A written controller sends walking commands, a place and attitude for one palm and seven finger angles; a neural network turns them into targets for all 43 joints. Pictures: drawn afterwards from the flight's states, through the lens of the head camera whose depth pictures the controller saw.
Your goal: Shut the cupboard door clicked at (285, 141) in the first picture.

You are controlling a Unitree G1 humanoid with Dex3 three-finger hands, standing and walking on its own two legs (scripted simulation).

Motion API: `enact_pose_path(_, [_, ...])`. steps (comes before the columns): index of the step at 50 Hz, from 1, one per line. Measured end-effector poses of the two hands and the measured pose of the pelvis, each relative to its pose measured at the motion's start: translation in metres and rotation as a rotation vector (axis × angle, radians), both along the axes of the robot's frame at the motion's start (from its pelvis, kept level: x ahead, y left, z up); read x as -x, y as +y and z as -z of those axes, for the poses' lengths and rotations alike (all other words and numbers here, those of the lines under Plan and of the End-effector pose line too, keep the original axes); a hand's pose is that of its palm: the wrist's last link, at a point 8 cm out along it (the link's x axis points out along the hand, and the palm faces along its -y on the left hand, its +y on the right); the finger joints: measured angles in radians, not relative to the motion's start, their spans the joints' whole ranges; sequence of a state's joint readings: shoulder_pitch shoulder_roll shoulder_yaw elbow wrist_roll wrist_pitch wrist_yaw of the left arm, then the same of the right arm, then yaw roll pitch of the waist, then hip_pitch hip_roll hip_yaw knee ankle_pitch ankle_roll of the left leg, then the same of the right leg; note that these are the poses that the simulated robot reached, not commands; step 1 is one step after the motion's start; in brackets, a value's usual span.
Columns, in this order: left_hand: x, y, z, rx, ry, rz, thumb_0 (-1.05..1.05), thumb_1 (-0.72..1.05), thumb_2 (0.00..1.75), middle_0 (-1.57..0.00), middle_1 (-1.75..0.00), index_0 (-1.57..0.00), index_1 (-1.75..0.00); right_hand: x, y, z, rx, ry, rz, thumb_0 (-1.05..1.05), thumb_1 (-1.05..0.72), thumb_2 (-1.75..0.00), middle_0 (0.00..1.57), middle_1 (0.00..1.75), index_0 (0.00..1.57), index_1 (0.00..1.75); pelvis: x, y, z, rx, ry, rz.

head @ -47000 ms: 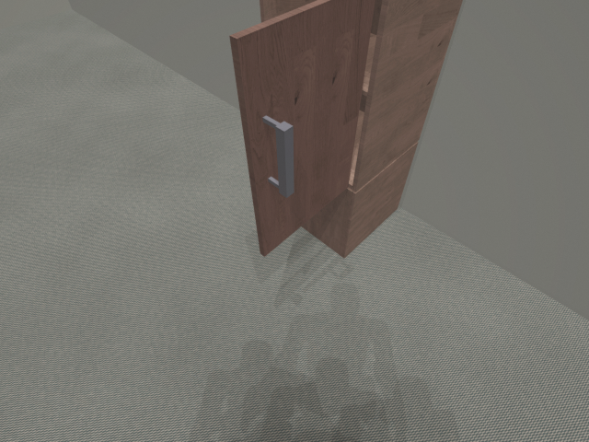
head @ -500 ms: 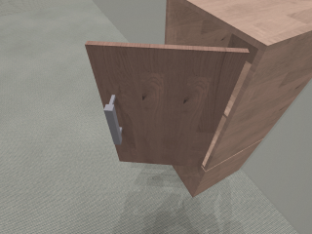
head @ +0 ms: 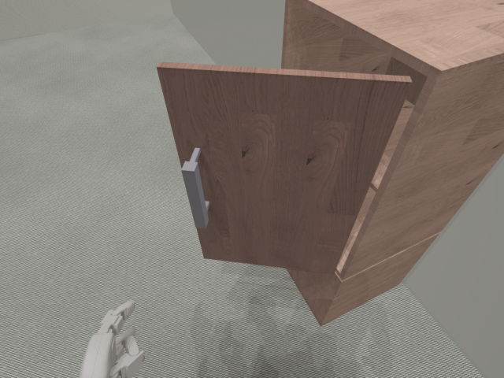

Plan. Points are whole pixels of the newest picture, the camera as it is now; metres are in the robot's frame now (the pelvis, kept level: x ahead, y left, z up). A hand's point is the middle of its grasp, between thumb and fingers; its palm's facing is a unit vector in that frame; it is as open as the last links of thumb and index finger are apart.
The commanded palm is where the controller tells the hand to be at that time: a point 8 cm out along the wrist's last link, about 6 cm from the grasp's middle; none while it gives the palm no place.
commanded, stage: raise the hand and make a fist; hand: left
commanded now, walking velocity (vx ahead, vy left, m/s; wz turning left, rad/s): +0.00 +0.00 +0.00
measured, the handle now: (199, 189) +0.47 +0.12 +0.01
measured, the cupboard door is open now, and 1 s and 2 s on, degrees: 57 57 57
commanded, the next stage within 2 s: bring the fist close to the handle in 1.76 s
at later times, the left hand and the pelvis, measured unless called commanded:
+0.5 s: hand (159, 362) +0.16 +0.14 -0.01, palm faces -0.10 -0.99 -0.06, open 5.0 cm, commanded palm +0.14 +0.21 -0.03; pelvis -0.05 -0.03 -0.09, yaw +3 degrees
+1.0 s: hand (144, 344) +0.18 +0.17 -0.01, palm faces -0.14 -0.99 -0.04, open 3.2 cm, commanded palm +0.16 +0.23 +0.00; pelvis -0.03 +0.00 -0.07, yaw +1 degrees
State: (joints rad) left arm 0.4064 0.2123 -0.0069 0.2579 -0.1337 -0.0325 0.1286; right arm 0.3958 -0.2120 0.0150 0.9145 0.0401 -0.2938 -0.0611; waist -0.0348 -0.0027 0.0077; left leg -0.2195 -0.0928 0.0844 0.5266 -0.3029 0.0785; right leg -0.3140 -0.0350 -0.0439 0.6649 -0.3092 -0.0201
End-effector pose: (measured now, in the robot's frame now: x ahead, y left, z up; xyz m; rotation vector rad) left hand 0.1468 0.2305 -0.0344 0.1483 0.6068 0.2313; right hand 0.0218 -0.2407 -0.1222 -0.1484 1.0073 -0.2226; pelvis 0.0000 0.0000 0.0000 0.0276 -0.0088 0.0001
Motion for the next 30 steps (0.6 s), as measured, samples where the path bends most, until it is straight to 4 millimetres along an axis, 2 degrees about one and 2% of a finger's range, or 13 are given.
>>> enact_pose_path(3, [-0.046,-0.023,-0.04,0.049,-0.308,0.087,0.02,0.94,0.9,-0.25,-0.36,-0.25,-0.35,-0.03,-0.016,0.0,0.018,-0.141,-0.057,0.02,-0.92,-0.9,0.2,0.3,0.2,0.3,0.01,-0.001,0.01,0.008,0.035,-0.024])
enact_pose_path(6, [-0.06,-0.046,-0.047,0.16,-0.52,0.206,0.01,0.93,0.9,-0.29,-0.41,-0.29,-0.4,-0.063,-0.03,-0.011,0.049,-0.269,-0.084,0.02,-0.91,-0.9,0.2,0.3,0.2,0.3,0.02,-0.01,0.023,0.004,0.098,-0.007])
enact_pose_path(8, [-0.051,-0.056,-0.032,0.223,-0.59,0.287,0.01,0.93,0.9,-0.32,-0.44,-0.32,-0.43,-0.083,-0.038,-0.022,0.077,-0.337,-0.114,0.02,-0.91,-0.9,0.2,0.3,0.2,0.3,0.026,-0.018,0.034,-0.002,0.129,0.0])
enact_pose_path(10, [-0.033,-0.057,-0.008,0.241,-0.584,0.341,0.0,0.92,0.9,-0.36,-0.48,-0.36,-0.47,-0.102,-0.045,-0.031,0.111,-0.395,-0.159,0.01,-0.91,-0.9,0.2,0.3,0.2,0.3,0.032,-0.025,0.047,0.001,0.155,-0.001])
enact_pose_path(12, [-0.009,-0.049,0.018,0.227,-0.522,0.341,0.0,0.91,0.9,-0.4,-0.52,-0.39,-0.51,-0.121,-0.05,-0.034,0.142,-0.441,-0.206,0.01,-0.91,-0.9,0.2,0.3,0.2,0.3,0.037,-0.029,0.059,0.007,0.177,-0.006])
enact_pose_path(14, [0.016,-0.033,0.035,0.196,-0.459,0.29,0.0,0.91,0.9,-0.44,-0.55,-0.43,-0.55,-0.139,-0.051,-0.033,0.158,-0.476,-0.25,0.01,-0.91,-0.9,0.2,0.3,0.2,0.3,0.04,-0.032,0.07,0.017,0.195,-0.015])
enact_pose_path(16, [0.036,-0.017,0.035,0.15,-0.448,0.222,0.01,0.91,0.9,-0.47,-0.59,-0.47,-0.59,-0.154,-0.047,-0.028,0.158,-0.505,-0.287,0.01,-0.91,-0.9,0.2,0.3,0.2,0.3,0.042,-0.034,0.079,0.031,0.207,-0.029])
enact_pose_path(18, [0.046,-0.006,0.02,0.098,-0.511,0.183,0.02,0.9,0.9,-0.51,-0.63,-0.5,-0.63,-0.166,-0.037,-0.019,0.141,-0.525,-0.315,0.01,-0.91,-0.9,0.2,0.3,0.2,0.3,0.043,-0.035,0.085,0.046,0.214,-0.041])
enact_pose_path(20, [0.045,-0.005,-0.002,0.064,-0.617,0.185,0.02,0.9,0.9,-0.54,-0.67,-0.54,-0.67,-0.172,-0.025,-0.009,0.11,-0.533,-0.335,0.01,-0.91,-0.9,0.2,0.3,0.19,0.3,0.045,-0.035,0.089,0.061,0.218,-0.053])
enact_pose_path(23, [0.025,-0.019,-0.024,0.079,-0.739,0.271,0.02,0.91,0.9,-0.59,-0.73,-0.59,-0.72,-0.171,-0.004,0.009,0.049,-0.522,-0.341,0.01,-0.91,-0.9,0.2,0.3,0.2,0.3,0.047,-0.033,0.092,0.075,0.225,-0.059])
enact_pose_path(25, [0.005,-0.033,-0.023,0.119,-0.722,0.361,0.01,0.91,0.9,-0.63,-0.77,-0.62,-0.76,-0.163,0.007,0.019,0.005,-0.493,-0.32,0.01,-0.91,-0.9,0.2,0.3,0.2,0.3,0.048,-0.033,0.092,0.075,0.234,-0.053])
enact_pose_path(27, [-0.014,-0.045,-0.012,0.165,-0.625,0.439,0.01,0.91,0.9,-0.66,-0.81,-0.66,-0.8,-0.149,0.013,0.026,-0.031,-0.45,-0.286,0.01,-0.91,-0.9,0.2,0.3,0.2,0.3,0.048,-0.032,0.09,0.068,0.24,-0.044])
enact_pose_path(30, [-0.028,-0.048,0.001,0.21,-0.463,0.458,0.01,0.9,0.9,-0.72,-0.87,-0.72,-0.86,-0.126,0.014,0.031,-0.061,-0.377,-0.217,0.01,-0.91,-0.9,0.21,0.3,0.2,0.3,0.043,-0.03,0.083,0.055,0.241,-0.028])
